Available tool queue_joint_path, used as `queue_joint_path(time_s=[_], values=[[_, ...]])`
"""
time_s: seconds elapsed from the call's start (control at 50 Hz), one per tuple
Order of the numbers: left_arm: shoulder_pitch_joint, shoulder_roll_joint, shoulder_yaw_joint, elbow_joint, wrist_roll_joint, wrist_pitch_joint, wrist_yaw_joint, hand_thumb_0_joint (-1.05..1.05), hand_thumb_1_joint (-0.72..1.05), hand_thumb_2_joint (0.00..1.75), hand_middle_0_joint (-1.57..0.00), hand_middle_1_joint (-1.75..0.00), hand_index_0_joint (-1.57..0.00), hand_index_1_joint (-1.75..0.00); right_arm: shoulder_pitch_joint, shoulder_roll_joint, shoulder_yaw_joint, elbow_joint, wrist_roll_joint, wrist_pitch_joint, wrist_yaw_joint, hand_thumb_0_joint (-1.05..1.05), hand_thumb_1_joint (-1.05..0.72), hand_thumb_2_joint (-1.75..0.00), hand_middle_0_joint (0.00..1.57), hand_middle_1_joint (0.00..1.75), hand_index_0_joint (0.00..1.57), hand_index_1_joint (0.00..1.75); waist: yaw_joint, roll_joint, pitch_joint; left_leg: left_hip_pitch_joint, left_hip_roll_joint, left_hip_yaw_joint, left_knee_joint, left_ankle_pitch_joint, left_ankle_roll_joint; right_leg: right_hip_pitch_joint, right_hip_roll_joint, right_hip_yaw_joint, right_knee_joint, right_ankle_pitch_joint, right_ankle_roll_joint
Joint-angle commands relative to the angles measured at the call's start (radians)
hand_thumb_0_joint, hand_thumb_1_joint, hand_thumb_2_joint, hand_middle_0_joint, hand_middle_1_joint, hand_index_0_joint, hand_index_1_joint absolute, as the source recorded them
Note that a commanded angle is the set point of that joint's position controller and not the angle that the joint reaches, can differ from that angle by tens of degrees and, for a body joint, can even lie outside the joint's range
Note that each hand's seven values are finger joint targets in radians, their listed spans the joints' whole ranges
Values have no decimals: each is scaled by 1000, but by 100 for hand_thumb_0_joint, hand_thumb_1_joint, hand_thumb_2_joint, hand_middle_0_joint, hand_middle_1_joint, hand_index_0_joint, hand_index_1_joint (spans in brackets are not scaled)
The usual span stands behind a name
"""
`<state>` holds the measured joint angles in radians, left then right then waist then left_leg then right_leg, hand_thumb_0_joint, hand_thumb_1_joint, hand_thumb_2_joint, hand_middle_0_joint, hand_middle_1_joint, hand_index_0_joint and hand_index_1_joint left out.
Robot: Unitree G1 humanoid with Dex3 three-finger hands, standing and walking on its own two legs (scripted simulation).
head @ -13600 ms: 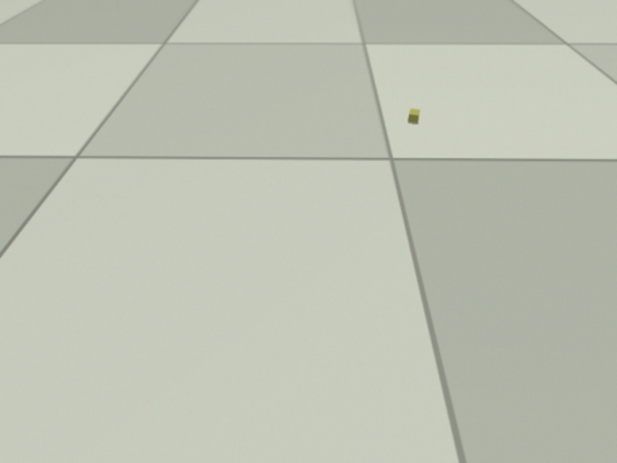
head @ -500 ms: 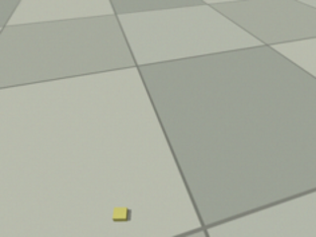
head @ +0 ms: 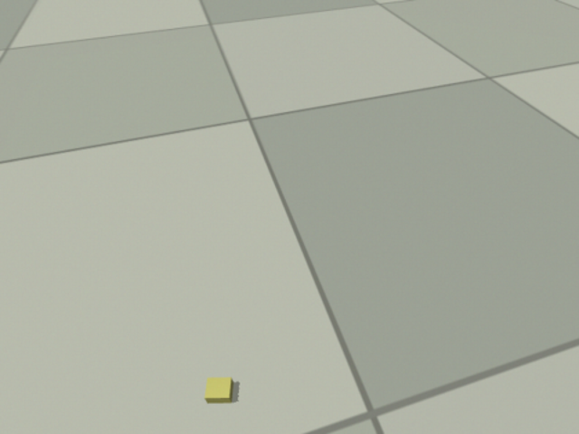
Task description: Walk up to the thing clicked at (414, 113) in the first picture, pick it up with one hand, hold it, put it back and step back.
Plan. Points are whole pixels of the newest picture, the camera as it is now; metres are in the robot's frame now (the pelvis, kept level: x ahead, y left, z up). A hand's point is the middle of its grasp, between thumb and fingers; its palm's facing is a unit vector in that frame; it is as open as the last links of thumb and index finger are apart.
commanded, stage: stand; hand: left
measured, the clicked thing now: (219, 390) +0.45 +0.26 -0.76
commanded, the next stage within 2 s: walk up in 0.08 s
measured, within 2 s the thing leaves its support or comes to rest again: neither
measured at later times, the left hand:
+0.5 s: hand out of the picture +0.07 +0.32 -0.19, palm faces -0.02 -0.93 -0.37, open 7.4 cm
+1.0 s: hand out of the picture -0.10 +0.28 -0.15, palm faces -0.07 -0.91 -0.41, open 7.4 cm
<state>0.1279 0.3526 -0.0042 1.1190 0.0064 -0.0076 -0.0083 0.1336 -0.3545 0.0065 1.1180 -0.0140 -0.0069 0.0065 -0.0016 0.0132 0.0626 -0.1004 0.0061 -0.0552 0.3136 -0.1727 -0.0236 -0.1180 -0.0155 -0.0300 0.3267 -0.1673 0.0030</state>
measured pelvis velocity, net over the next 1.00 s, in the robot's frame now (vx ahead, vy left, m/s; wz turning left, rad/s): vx -0.20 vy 0.02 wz -0.09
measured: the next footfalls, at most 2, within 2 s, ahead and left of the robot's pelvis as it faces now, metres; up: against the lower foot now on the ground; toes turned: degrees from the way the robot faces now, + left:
left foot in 0.38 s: -0.04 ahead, +0.16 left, +0.00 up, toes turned -1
right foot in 0.84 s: -0.15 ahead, -0.08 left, +0.00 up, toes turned -3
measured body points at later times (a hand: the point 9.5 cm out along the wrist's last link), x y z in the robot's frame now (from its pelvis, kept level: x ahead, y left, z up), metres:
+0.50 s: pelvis -0.08 +0.06 -0.02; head +0.00 +0.09 +0.42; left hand +0.07 +0.37 -0.16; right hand -0.03 -0.26 -0.13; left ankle -0.08 +0.16 -0.75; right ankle -0.05 -0.10 -0.69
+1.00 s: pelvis -0.20 +0.02 -0.02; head -0.15 +0.00 +0.43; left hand -0.09 +0.33 -0.12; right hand -0.10 -0.30 -0.14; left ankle -0.18 +0.17 -0.67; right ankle -0.19 -0.08 -0.75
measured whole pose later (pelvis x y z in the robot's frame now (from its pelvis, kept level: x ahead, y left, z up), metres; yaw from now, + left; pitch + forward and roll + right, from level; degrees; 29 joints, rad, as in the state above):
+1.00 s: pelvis -0.20 +0.02 -0.02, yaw -5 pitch -2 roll +3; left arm 0.20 0.35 0.07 0.83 0.04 0.07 -0.01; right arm 0.12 -0.40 -0.05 0.87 0.00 0.05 -0.03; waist 0.03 0.00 0.14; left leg -0.48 -0.10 -0.11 1.10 -0.51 0.00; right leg -0.28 0.01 0.05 0.63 -0.31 -0.04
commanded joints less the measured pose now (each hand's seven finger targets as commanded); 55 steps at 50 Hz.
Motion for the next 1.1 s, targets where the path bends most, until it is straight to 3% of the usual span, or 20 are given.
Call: queue_joint_path(time_s=[0.0, 0.04, 0.06, 0.12, 0.18, 0.22, 0.3, 0.34, 0.36, 0.38, 0.42, 0.5, 0.68, 0.76, 0.82, 0.84, 0.86, 0.88, 0.96, 1.08], values=[[-31, 221, 44, -57, 3, -24, 14, 0, 90, 90, -20, -30, -20, -30, -28, -208, -42, -61, 5, -21, -15, 0, -90, -90, 20, 30, 20, 30, 3, -23, -85, -3, 110, -66, -28, 113, 40, 36, -121, 111, -56, 111, -30], [-34, 220, 45, -55, 1, -24, 14, 0, 90, 90, -20, -30, -20, -30, -22, -207, -38, -60, 5, -21, -15, 0, -90, -90, 20, 30, 20, 30, 3, -18, -75, -17, 108, -68, -31, 121, 41, 41, -119, 108, -53, 121, -27], [-42, 270, 100, -71, -8, -8, 24, 0, 90, 90, -20, -30, -20, -30, -53, -253, -62, -61, 7, 0, -16, 0, -90, -90, 20, 30, 20, 30, 19, -29, 38, -99, 84, -66, 82, 285, 61, -22, -117, 106, 41, 326, -40], [-19, 276, 112, -115, -12, 6, 32, 0, 90, 90, -20, -30, -20, -30, -4, -219, -64, -97, 18, 16, -20, 0, -90, -90, 20, 30, 20, 30, 9, -79, -57, -89, 32, -6, 252, 256, 58, -10, -179, 143, 57, 459, -119], [-97, 292, 124, -184, 2, 20, 34, 0, 90, 90, -20, -30, -20, -30, 42, -215, -81, -121, 11, 39, -20, 0, -90, -90, 20, 30, 20, 30, -2, -187, -113, -132, -48, 28, 519, -280, 52, -76, -341, 280, 44, 469, -251], [-128, 292, 129, -223, 19, 26, 36, 0, 90, 90, -20, -30, -20, -30, 90, -218, -92, -136, 4, 57, -17, 0, -90, -90, 20, 30, 20, 30, -16, -190, -88, -142, -11, -40, 629, -406, 66, -181, -382, 290, 53, 393, -280], [-157, 279, 118, -277, 29, 30, 40, 0, 90, 90, -20, -30, -20, -30, 123, -219, -106, -178, 8, 46, -14, 0, -90, -90, 20, 30, 20, 30, -34, -197, -121, -179, 15, -19, 425, -256, 69, -104, -287, 210, 190, 384, -183], [-141, 255, 109, -292, 11, 50, 33, 0, 90, 90, -20, -30, -20, -30, 122, -230, -115, -178, -9, 30, -21, 0, -90, -90, 20, 30, 20, 30, -34, -39, -118, -148, 41, -19, 114, 141, 58, -90, -151, 116, 359, 267, -102], [-133, 210, 102, -313, -1, 58, 34, 0, 90, 90, -20, -30, -20, -30, 104, -300, -135, -187, -25, 27, -25, 0, -90, -90, 20, 30, 20, 30, -26, 150, -113, -93, 159, -210, 80, 408, 89, -207, -5, 66, 530, 82, -52], [-125, 181, 100, -322, -2, 66, 40, 0, 90, 90, -20, -30, -20, -30, 99, -334, -141, -204, -33, 23, -27, 0, -90, -90, 20, 30, 20, 30, -21, 204, -91, -2, 237, -326, 72, 584, 149, -382, 126, 98, 637, -411, -39], [-58, 194, 105, -303, 7, 81, 53, 0, 90, 90, -20, -30, -20, -30, 67, -376, -145, -247, -26, 24, -29, 0, -90, -90, 20, 30, 20, 30, -27, 189, -130, -104, 350, -405, 59, 550, 221, -342, 139, 220, 818, -512, -31], [21, 221, 114, -282, -1, 86, 46, 0, 90, 90, -20, -30, -20, -30, -58, -276, -127, -289, -29, 14, -51, 0, -90, -90, 20, 30, 20, 30, 53, 121, -107, 6, 221, -182, 145, 470, 189, -435, 119, 249, 944, -310, -27], [14, 205, 126, -349, 18, 68, 33, 0, 90, 90, -20, -30, -20, -30, 67, -280, -140, -305, -11, 13, -69, 0, -90, -90, 20, 30, 20, 30, -36, 101, -126, 158, 311, -209, 192, 500, 271, -370, 53, 177, 601, -365, 27], [101, 201, 136, -320, 22, 63, 19, 0, 90, 90, -20, -30, -20, -30, 4, -296, -138, -336, -11, 20, -57, 0, -90, -90, 20, 30, 20, 30, -4, 146, -166, 25, 289, -166, 208, 324, 240, -191, 25, 90, 379, -294, 1], [190, 208, 150, -285, 31, 56, 11, 0, 90, 90, -20, -30, -20, -30, -69, -285, -128, -353, 1, 35, -47, 0, -90, -90, 20, 30, 20, 30, 59, 98, -155, -170, 204, -85, 297, 120, 145, -15, 5, 88, 121, -30, -52], [176, 268, 165, -299, 43, 52, 10, 0, 90, 90, -20, -30, -20, -30, -65, -246, -116, -365, 10, 37, -44, 0, -90, -90, 20, 30, 20, 30, 49, -51, -115, -306, 106, -33, 414, -30, 86, -10, -113, 289, 80, 15, -94], [105, 354, 179, -334, 31, 54, 5, 0, 90, 90, -20, -30, -20, -30, -85, -205, -107, -378, 15, 37, -54, 0, -90, -90, 20, 30, 20, 30, 58, -284, -49, -382, -86, 55, 627, -381, 30, -162, -296, 515, -16, 30, -246], [40, 398, 183, -376, 44, 50, 8, 0, 90, 90, -20, -30, -20, -30, -63, -235, -123, -362, 13, 44, -65, 0, -90, -90, 20, 30, 20, 30, 64, -299, 10, -311, -84, -61, 851, -512, 17, -365, -401, 628, -61, 34, -334], [-68, 237, 154, -412, 37, 47, 21, 0, 90, 90, -20, -30, -20, -30, 43, -214, -100, -299, 20, 34, -58, 0, -90, -90, 20, 30, 20, 30, -21, -152, 15, -373, -128, -113, 902, -322, 22, -217, -155, 229, 73, 238, -162], [73, 209, 159, -447, 54, 60, 29, 0, 90, 90, -20, -30, -20, -30, 62, -196, -91, -329, 3, 3, -78, 0, -90, -90, 20, 30, 20, 30, 73, -199, -145, -439, -66, -5, 612, -389, -18, 184, -193, 233, 192, 462, -235]])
